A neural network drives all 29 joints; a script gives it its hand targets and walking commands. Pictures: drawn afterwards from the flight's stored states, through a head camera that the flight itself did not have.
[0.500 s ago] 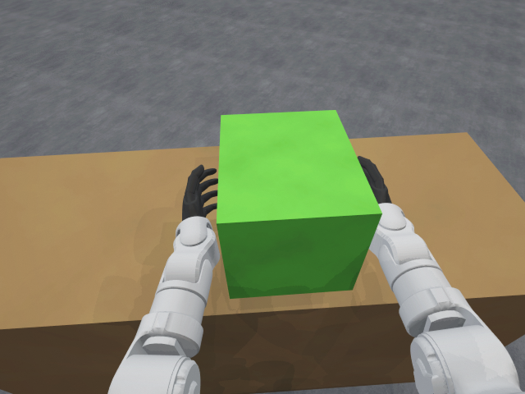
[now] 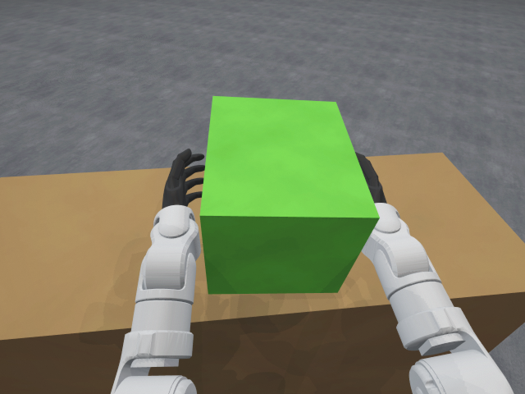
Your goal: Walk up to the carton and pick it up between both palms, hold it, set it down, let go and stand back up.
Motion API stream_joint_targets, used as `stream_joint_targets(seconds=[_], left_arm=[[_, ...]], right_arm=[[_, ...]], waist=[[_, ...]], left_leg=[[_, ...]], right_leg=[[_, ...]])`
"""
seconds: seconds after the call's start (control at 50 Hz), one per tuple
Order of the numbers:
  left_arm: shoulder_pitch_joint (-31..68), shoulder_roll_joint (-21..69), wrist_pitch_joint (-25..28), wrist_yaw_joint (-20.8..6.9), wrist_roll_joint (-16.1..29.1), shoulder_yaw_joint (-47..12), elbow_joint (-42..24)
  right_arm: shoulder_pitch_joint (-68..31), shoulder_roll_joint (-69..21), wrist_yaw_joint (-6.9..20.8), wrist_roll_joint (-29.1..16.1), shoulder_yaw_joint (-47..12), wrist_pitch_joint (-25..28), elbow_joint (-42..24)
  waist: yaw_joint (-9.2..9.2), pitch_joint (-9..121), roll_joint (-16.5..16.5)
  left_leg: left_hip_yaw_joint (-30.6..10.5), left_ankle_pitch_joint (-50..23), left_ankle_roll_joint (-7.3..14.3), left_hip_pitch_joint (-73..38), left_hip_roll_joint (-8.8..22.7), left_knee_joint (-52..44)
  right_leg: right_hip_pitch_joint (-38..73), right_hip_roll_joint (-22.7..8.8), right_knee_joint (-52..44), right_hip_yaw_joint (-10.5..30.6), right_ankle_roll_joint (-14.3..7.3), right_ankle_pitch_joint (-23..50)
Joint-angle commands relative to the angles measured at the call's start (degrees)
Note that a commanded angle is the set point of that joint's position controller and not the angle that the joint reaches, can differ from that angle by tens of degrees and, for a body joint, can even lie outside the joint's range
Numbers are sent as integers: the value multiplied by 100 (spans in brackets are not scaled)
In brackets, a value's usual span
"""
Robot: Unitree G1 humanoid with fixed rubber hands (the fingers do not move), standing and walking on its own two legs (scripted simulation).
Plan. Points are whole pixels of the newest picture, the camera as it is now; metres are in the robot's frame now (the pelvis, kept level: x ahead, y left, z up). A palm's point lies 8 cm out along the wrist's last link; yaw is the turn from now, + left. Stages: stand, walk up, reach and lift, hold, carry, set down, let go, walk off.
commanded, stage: reach and lift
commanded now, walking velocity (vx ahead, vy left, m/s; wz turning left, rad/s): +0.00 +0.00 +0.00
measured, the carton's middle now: (274, 193) +0.39 +0.00 +0.15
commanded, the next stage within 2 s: hold in 0.90 s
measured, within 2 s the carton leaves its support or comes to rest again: neither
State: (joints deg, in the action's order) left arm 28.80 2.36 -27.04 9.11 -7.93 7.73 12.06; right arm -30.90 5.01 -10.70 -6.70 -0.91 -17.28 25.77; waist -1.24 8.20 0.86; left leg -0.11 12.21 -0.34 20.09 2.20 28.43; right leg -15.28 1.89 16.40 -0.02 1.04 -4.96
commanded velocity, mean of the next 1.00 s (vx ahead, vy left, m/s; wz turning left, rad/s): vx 0.00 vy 0.00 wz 0.00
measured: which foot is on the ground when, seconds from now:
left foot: down 0.00-1.00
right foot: down 0.00-1.00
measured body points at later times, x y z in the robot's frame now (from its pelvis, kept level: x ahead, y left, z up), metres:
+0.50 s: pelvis -0.01 -0.03 +0.00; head -0.04 -0.02 +0.45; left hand +0.40 +0.11 +0.17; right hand +0.39 -0.18 +0.15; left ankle +0.02 +0.10 -0.74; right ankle +0.04 -0.14 -0.74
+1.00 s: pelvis +0.03 -0.01 +0.00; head +0.02 +0.02 +0.45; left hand +0.38 +0.18 +0.15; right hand +0.40 -0.11 +0.15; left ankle +0.02 +0.10 -0.74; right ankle +0.04 -0.14 -0.74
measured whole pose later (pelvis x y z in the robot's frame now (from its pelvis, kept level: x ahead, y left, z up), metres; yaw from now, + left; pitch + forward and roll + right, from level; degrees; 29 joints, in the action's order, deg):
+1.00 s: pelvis +0.03 -0.01 +0.00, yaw +0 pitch +0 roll -2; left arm 21.9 3.0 -40.6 1.4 -13.6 11.7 -6.4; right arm -28.3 1.7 -13.1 -7.0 -4.7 -22.4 15.1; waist -1.6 1.6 -0.5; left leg -0.1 13.3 -0.2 11.1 1.9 24.5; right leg -7.9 1.7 15.9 0.0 0.6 -7.2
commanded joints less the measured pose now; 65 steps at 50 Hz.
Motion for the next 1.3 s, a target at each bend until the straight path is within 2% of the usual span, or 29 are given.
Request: stream_joint_targets(seconds=[0.0, 0.06, 0.16, 0.22, 0.26, 0.32, 0.34, 0.36, 0.4, 0.42, 0.48, 0.54, 0.58, 0.64, 0.68, 0.74, 0.78, 0.82, 0.84, 0.86, 0.88, 0.94, 0.96, 1.0, 1.04, 1.08, 1.14, 1.2, 1.28], left_arm=[[3805, 3594, -104, -1468, -219, -1756, 1022], [4507, 3677, 99, -1501, -87, -1598, 1034], [6427, 4045, 764, -1155, 668, -2187, 683], [6896, 3903, 1009, -998, 817, -2241, 561], [6293, 3530, 923, -1076, 504, -1673, 1125], [4949, 2941, 532, -1403, -254, -536, 2148], [4404, 2707, 369, -1561, -504, -98, 2493], [4037, 2630, 272, -1692, -641, 56, 2522], [3922, 2522, 145, -1817, -744, 45, 2468], [4080, 2583, 158, -1823, -703, -143, 2292], [4722, 2908, 323, -1744, -269, -889, 1605], [5486, 3756, 609, -1408, 641, -2375, -228], [5601, 4031, 778, -1130, 1041, -3182, -1318], [4974, 3935, 643, -902, 1166, -3725, -1808], [4266, 3422, 283, -954, 687, -3324, -1432], [2923, 2792, -464, -1422, -307, -2397, -687], [2256, 2689, -887, -1807, -557, -2143, -819], [2131, 2742, -1092, -1988, -413, -2263, -1493], [2306, 2850, -1102, -1998, -182, -2533, -2113], [2644, 3012, -1051, -1945, 107, -2883, -2945], [2838, 3338, -1014, -1818, 514, -3441, -3673], [3746, 3663, -728, -1433, 1477, -4567, -4779], [3683, 3381, -741, -1350, 1419, -4408, -4290], [3634, 3035, -805, -1336, 1153, -3979, -3727], [3058, 2919, -1129, -1446, 621, -3480, -2654], [2651, 2802, -1394, -1729, 61, -2805, -1846], [2569, 2738, -1569, -2087, -262, -2255, -1490], [3137, 3005, -1372, -2041, -19, -2307, -1890], [5131, 3469, -763, -1610, 871, -3182, -2647]], right_arm=[[-4695, -3619, 1013, 96, -787, 334, -468], [-5707, -3991, 1091, 78, -939, 466, -657], [-7340, -4791, 1207, 6, -1329, 919, -1276], [-7115, -5082, 1281, 17, -1458, 981, -1004], [-6489, -5005, 1229, 186, -1291, 875, -469], [-5413, -4499, 1091, 307, -913, 649, 331], [-5091, -4340, 1019, 272, -897, 550, 488], [-4897, -4175, 935, 187, -965, 505, 395], [-5094, -4012, 806, 113, -1101, 410, 278], [-5322, -4031, 769, 137, -1091, 391, 213], [-5965, -4248, 674, -76, -1441, 591, -425], [-6310, -4665, 582, -719, -2276, 861, -1823], [-5923, -4774, 543, -1094, -2759, 957, -2596], [-4819, -4441, 449, -1037, -2942, 843, -2915], [-3782, -3930, 416, -747, -2567, 542, -2080], [-2700, -3228, 300, -328, -1942, 25, -1009], [-2649, -2958, 241, -493, -2144, -247, -1264], [-2702, -3074, 162, -797, -2421, -302, -1899], [-2885, -3175, 143, -930, -2511, -254, -2521], [-3014, -3293, 141, -1132, -2664, -192, -3043], [-3055, -3344, 149, -1215, -2773, -107, -3579], [-3727, -3518, 246, -1368, -3065, 138, -4910], [-3899, -3402, 289, -1271, -2889, 163, -4750], [-3543, -3015, 405, -951, -2475, 57, -4047], [-3095, -2657, 523, -477, -1973, -192, -2916], [-3110, -2789, 542, -195, -1748, -275, -2335], [-3583, -2917, 570, -214, -1762, -344, -2220], [-4391, -3376, 628, -513, -2091, -169, -2881], [-5673, -4010, 759, -894, -2429, 132, -3578]], waist=[[-359, 957, -128], [-59, 1273, -270], [230, 2743, -347], [390, 3076, -599], [489, 2550, -955], [427, 1476, -1546], [444, 1079, -1902], [379, 990, -2003], [270, 953, -1709], [190, 1072, -1223], [46, 1790, -569], [-11, 3812, -53], [-8, 4865, 267], [-192, 4526, 497], [-249, 3562, 442], [-605, 1841, 65], [-557, 1359, -71], [-485, 1552, -57], [-563, 1855, -23], [-673, 2161, 222], [-953, 2156, 503], [-1003, 2905, 1059], [-764, 2766, 1011], [-689, 2777, 837], [-846, 1779, 655], [-751, 968, 188], [-560, 397, -146], [-389, 1170, -301], [-209, 2578, 139]], left_leg=[[-238, 557, -96, -1203, -263, -1592], [-58, 716, 55, -1032, -356, -1572], [-15, 942, 116, -1001, -360, -1211], [-30, 761, 136, -1414, -438, -862], [43, 542, 276, -1517, -541, -693], [82, 90, 489, -2254, -788, -372], [100, -193, 602, -2551, -881, -243], [120, -480, 648, -2739, -931, -197], [172, -441, 627, -2205, -806, -701], [182, -178, 531, -1661, -634, -1079], [121, -298, 319, -1361, -507, -1203], [4, -2084, -63, -2268, -476, -578], [-177, -3486, -342, -2961, -434, -79], [-342, -4238, -531, -3139, -378, 155], [-323, -3847, -545, -3152, -319, -80], [-183, -2638, -323, -2545, -355, -628], [-52, -2343, -260, -2193, -371, -856], [8, -2687, -345, -2179, -446, -852], [-30, -3081, -427, -2265, -469, -748], [-104, -3804, -569, -2402, -453, -550], [-224, -4553, -689, -2592, -416, -336], [-464, -5859, -880, -3373, -282, 176], [-446, -5782, -842, -3195, -263, 140], [-401, -4662, -809, -3033, -243, -177], [-372, -2907, -677, -2932, -188, -737], [-171, -1754, -408, -2431, -273, -1114], [51, -698, -68, -1887, -374, -1509], [27, -1018, 9, -1953, -443, -1386], [-140, -1198, -116, -2114, -428, -1036]], right_leg=[[1258, -58, -228, -279, -71, -1034], [1264, -92, -216, -215, -44, -1454], [747, -63, -3, -192, -53, -1942], [91, -252, -54, -116, -103, -2224], [-118, -376, -209, -26, -86, -2608], [-641, -763, -639, 217, -177, -3264], [-785, -907, -805, 319, -199, -3373], [-713, -956, -901, 368, -196, -3244], [336, -629, -692, 161, 85, -2393], [1056, -367, -458, 2, 211, -1639], [1846, -110, -113, -145, 254, -313], [2316, 225, 332, -248, 161, 1770], [2238, 384, 456, -267, 96, 2514], [1721, 453, 386, -261, 70, 2729], [1838, 371, 167, -261, 60, 2345], [2573, 162, 59, -258, 99, 2117], [2920, 99, 107, -187, 64, 2309], [3246, 108, 189, -221, 107, 2848], [3332, 160, 277, -272, 140, 3164], [3241, 240, 427, -331, 157, 3459], [2907, 314, 597, -406, 184, 3664], [1670, 473, 610, -573, 102, 2810], [1569, 503, 283, -556, -25, 2306], [1876, 387, -51, -498, -150, 1609], [1690, 182, -146, -504, -78, 532], [2025, 37, -267, -480, -70, 302], [2275, -78, -304, -403, -51, 43], [2483, -9, -135, -478, 36, 410], [1753, 89, 66, -459, -36, 109]])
